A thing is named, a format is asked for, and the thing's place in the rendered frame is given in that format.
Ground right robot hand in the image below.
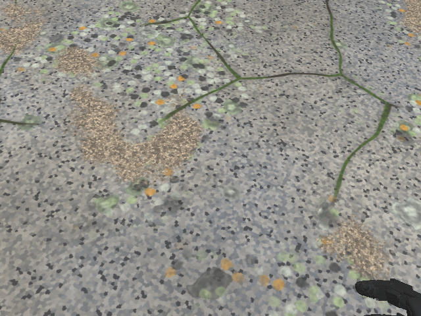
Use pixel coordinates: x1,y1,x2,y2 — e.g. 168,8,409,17
355,278,421,316

